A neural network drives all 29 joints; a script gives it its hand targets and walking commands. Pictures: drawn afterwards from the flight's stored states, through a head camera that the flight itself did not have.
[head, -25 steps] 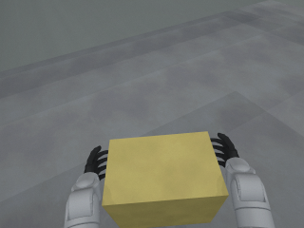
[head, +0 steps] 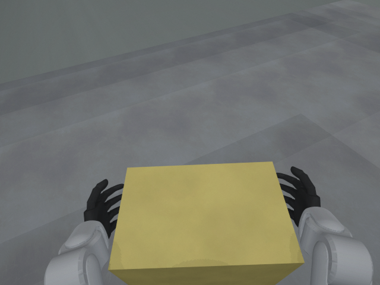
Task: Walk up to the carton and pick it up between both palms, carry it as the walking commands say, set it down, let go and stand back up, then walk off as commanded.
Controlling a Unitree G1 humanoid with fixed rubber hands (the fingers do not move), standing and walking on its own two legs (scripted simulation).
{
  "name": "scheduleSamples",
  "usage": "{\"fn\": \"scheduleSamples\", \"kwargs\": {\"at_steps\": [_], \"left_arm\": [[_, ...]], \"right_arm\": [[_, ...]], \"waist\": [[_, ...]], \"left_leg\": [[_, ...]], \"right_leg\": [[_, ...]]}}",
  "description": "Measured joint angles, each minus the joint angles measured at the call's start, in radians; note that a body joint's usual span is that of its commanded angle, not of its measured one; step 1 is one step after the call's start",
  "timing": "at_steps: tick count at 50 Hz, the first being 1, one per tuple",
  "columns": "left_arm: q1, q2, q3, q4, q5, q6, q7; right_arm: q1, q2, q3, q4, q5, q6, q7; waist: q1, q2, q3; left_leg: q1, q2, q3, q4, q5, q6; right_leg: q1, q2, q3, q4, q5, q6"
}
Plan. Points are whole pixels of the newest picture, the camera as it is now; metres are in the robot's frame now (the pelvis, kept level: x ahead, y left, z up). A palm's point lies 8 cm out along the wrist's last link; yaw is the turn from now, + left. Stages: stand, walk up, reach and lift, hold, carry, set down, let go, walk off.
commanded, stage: carry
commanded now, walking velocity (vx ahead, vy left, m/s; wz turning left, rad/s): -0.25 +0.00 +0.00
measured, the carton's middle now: (202, 233) +0.23 +0.00 +0.01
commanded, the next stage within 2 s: none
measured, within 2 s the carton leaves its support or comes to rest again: neither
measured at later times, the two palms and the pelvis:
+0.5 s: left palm out of the picture +0.06 +0.22 +0.11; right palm out of the picture +0.06 -0.14 +0.15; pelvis -0.16 +0.04 +0.02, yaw -2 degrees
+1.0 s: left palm out of the picture -0.12 +0.18 +0.11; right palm out of the picture -0.12 -0.18 +0.12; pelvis -0.34 +0.01 +0.02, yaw -4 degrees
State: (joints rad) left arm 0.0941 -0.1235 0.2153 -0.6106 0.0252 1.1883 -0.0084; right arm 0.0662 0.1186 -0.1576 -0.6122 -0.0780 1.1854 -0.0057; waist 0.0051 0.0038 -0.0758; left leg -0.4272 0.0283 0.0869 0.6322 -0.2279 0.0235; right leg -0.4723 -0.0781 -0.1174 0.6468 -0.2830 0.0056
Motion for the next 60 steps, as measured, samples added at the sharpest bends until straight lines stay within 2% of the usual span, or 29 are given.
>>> {"fn": "scheduleSamples", "kwargs": {"at_steps": [2,3,5,7,8,10,13,14,15,16,17,18,19,22,24,26,30,35,37,38,39,41,43,46,49,51,54,57,60], "left_arm": [[-0.008,-0.006,0.002,-0.001,0.000,-0.002,-0.001],[-0.013,-0.010,0.000,0.006,0.003,-0.003,-0.001],[-0.013,-0.013,-0.015,0.029,0.014,-0.003,0.008],[-0.003,-0.013,-0.012,0.047,0.024,0.003,0.012],[0.005,-0.014,-0.008,0.045,0.023,0.006,0.015],[0.009,-0.015,-0.002,0.024,0.018,0.009,0.018],[-0.022,-0.011,-0.011,-0.006,0.017,0.000,0.019],[-0.036,-0.009,-0.016,-0.006,0.021,-0.004,0.019],[-0.048,-0.004,-0.018,-0.003,0.025,-0.007,0.019],[-0.051,0.010,-0.014,0.013,0.029,-0.010,0.015],[-0.035,0.019,-0.014,0.036,0.031,-0.015,0.009],[-0.011,0.023,-0.018,0.054,0.032,-0.016,0.006],[0.009,0.023,-0.025,0.066,0.032,-0.010,0.004],[0.007,0.003,-0.010,0.021,0.024,-0.025,-0.007],[-0.008,-0.015,-0.008,-0.003,0.027,-0.043,-0.006],[-0.027,-0.008,-0.023,0.000,0.035,-0.046,0.015],[-0.046,0.028,-0.047,0.034,0.031,-0.002,0.041],[-0.038,0.010,-0.031,0.016,0.010,-0.002,0.040],[-0.038,-0.006,-0.020,-0.005,0.008,-0.019,0.027],[-0.036,-0.010,-0.012,-0.019,0.007,-0.027,0.020],[-0.028,-0.011,-0.014,-0.013,0.007,-0.045,0.015],[0.002,-0.014,-0.027,0.009,0.010,-0.059,0.017],[0.033,-0.018,-0.032,0.016,0.010,-0.048,0.013],[0.053,-0.023,-0.028,0.010,0.019,-0.052,0.007],[0.039,-0.020,-0.018,-0.006,0.029,-0.063,0.006],[0.020,-0.016,-0.012,-0.013,0.030,-0.053,0.012],[0.010,-0.015,-0.013,-0.013,0.028,-0.041,0.017],[0.013,-0.015,-0.011,-0.021,0.024,-0.035,0.019],[0.015,-0.014,-0.011,-0.025,0.020,-0.040,0.019]], "right_arm": [[-0.006,-0.006,0.001,-0.011,-0.005,0.005,0.001],[-0.008,-0.017,0.004,-0.006,-0.009,0.006,0.003],[-0.011,-0.048,0.014,0.020,-0.008,0.011,0.004],[-0.024,-0.060,0.025,0.062,-0.006,0.020,0.001],[-0.027,-0.057,0.025,0.072,-0.002,0.020,0.000],[-0.034,-0.042,0.011,0.067,0.009,0.014,-0.003],[-0.042,-0.037,-0.006,0.037,0.020,-0.018,0.000],[-0.047,-0.041,-0.007,0.035,0.020,-0.028,0.001],[-0.053,-0.042,-0.008,0.040,0.018,-0.037,0.001],[-0.055,-0.030,-0.004,0.063,0.016,-0.047,-0.004],[-0.049,-0.023,0.002,0.083,0.012,-0.043,-0.011],[-0.034,-0.018,0.006,0.094,0.010,-0.031,-0.015],[-0.011,-0.015,0.006,0.097,0.007,-0.020,-0.017],[0.002,0.009,-0.010,0.022,0.023,-0.023,-0.013],[-0.020,0.003,-0.019,0.002,0.020,-0.041,-0.001],[-0.041,-0.012,-0.011,0.021,0.010,-0.058,0.004],[-0.048,-0.024,-0.011,0.084,0.007,-0.054,0.006],[-0.023,-0.010,-0.020,0.037,0.009,-0.038,0.003],[-0.020,-0.008,-0.018,0.005,0.008,-0.038,0.003],[-0.019,-0.004,-0.013,-0.009,0.005,-0.041,0.003],[-0.020,-0.010,-0.008,-0.014,0.004,-0.043,0.001],[0.003,-0.027,0.004,-0.002,0.003,-0.039,-0.002],[0.035,-0.039,0.017,0.000,0.006,-0.024,-0.007],[0.021,-0.043,0.025,0.001,0.012,-0.005,-0.015],[-0.030,-0.050,0.033,0.021,0.018,-0.012,-0.017],[-0.051,-0.052,0.031,0.037,0.022,-0.021,-0.016],[-0.049,-0.056,0.029,0.041,0.025,-0.026,-0.016],[-0.048,-0.058,0.031,0.035,0.027,-0.020,-0.018],[-0.050,-0.055,0.031,0.026,0.027,-0.019,-0.019]], "waist": [[0.006,-0.001,0.013],[0.009,-0.004,0.016],[0.017,-0.021,0.014],[0.014,-0.047,0.014],[0.009,-0.059,0.011],[-0.003,-0.067,0.009],[-0.023,-0.057,0.001],[-0.027,-0.051,-0.003],[-0.031,-0.054,-0.004],[-0.027,-0.081,0.002],[-0.025,-0.080,0.001],[-0.031,-0.057,-0.004],[-0.042,-0.030,-0.008],[-0.030,-0.002,-0.019],[-0.009,0.000,-0.029],[0.006,-0.006,-0.040],[0.012,-0.003,-0.042],[0.005,0.039,0.000],[0.006,0.046,0.016],[0.010,0.033,0.021],[0.010,0.046,0.026],[0.001,0.069,0.030],[-0.011,0.036,0.019],[-0.031,-0.005,0.013],[-0.027,-0.021,0.014],[-0.021,-0.021,0.011],[-0.008,-0.022,-0.003],[0.007,-0.038,-0.002],[0.004,-0.047,0.003]], "left_leg": [[-0.020,0.002,-0.002,0.022,0.007,-0.005],[-0.039,0.001,-0.003,0.058,-0.041,-0.005],[-0.102,-0.014,-0.012,0.252,-0.176,-0.004],[-0.132,-0.036,-0.014,0.449,-0.221,-0.005],[-0.126,-0.044,-0.012,0.493,-0.221,-0.007],[-0.075,-0.046,-0.011,0.464,-0.222,-0.008],[0.040,-0.036,-0.009,0.272,-0.258,-0.014],[0.088,-0.029,-0.003,0.171,-0.265,-0.006],[0.127,-0.029,0.007,0.073,-0.243,0.023],[0.132,-0.041,0.029,0.051,-0.213,0.046],[0.130,-0.033,0.041,0.046,-0.196,0.049],[0.129,-0.015,0.036,0.036,-0.182,0.046],[0.128,0.001,0.019,0.015,-0.163,0.041],[0.130,0.025,-0.012,-0.084,-0.077,0.026],[0.115,0.031,-0.016,-0.131,-0.032,0.031],[0.095,0.032,-0.016,-0.158,0.001,0.035],[0.057,0.026,-0.017,-0.194,0.058,0.037],[0.007,0.012,0.001,-0.230,0.138,0.038],[-0.017,0.005,0.017,-0.223,0.163,0.036],[-0.031,-0.004,0.036,-0.205,0.166,0.034],[-0.046,0.006,0.038,-0.178,0.162,0.028],[-0.072,0.012,0.001,-0.047,-0.007,-0.009],[-0.116,-0.016,-0.023,0.197,-0.152,-0.024],[-0.152,-0.036,-0.058,0.466,-0.194,-0.037],[-0.149,-0.034,-0.083,0.544,-0.204,-0.054],[-0.120,-0.027,-0.083,0.515,-0.204,-0.061],[-0.045,-0.025,-0.061,0.375,-0.228,-0.066],[0.053,-0.036,-0.028,0.180,-0.242,-0.057],[0.156,-0.041,-0.003,-0.056,-0.167,-0.045]], "right_leg": [[-0.005,-0.001,-0.006,-0.022,0.122,-0.016],[-0.013,-0.004,-0.008,-0.024,0.168,-0.024],[-0.034,-0.011,-0.004,-0.030,0.169,-0.038],[-0.039,-0.021,0.003,-0.090,0.213,-0.036],[-0.041,-0.028,0.002,-0.126,0.237,-0.032],[-0.045,-0.037,-0.014,-0.193,0.282,-0.026],[-0.071,-0.039,-0.047,-0.244,0.343,-0.024],[-0.088,-0.037,-0.058,-0.244,0.342,-0.020],[-0.105,-0.038,-0.061,-0.241,0.293,-0.007],[-0.127,-0.048,-0.041,-0.212,0.217,0.009],[-0.162,-0.036,-0.020,-0.119,0.085,0.023],[-0.199,-0.007,0.012,0.029,-0.033,0.030],[-0.229,0.022,0.044,0.190,-0.095,0.035],[-0.243,0.081,0.106,0.534,-0.080,0.039],[-0.207,0.098,0.118,0.606,-0.079,0.047],[-0.137,0.104,0.119,0.565,-0.115,0.061],[0.031,0.112,0.092,0.328,-0.182,0.064],[0.172,0.121,0.051,0.046,-0.171,0.039],[0.229,0.109,0.036,-0.112,-0.076,0.030],[0.257,0.092,0.041,-0.186,-0.028,0.018],[0.263,0.098,0.041,-0.206,-0.048,-0.007],[0.256,0.113,0.041,-0.180,-0.040,-0.040],[0.248,0.086,0.045,-0.158,-0.027,-0.048],[0.236,0.055,0.039,-0.164,0.005,-0.047],[0.187,0.043,0.043,-0.172,0.051,-0.049],[0.157,0.037,0.039,-0.183,0.083,-0.047],[0.109,0.022,0.031,-0.195,0.126,-0.041],[0.059,0.006,0.038,-0.196,0.169,-0.027],[0.013,-0.001,0.030,-0.193,0.213,-0.011]]}}
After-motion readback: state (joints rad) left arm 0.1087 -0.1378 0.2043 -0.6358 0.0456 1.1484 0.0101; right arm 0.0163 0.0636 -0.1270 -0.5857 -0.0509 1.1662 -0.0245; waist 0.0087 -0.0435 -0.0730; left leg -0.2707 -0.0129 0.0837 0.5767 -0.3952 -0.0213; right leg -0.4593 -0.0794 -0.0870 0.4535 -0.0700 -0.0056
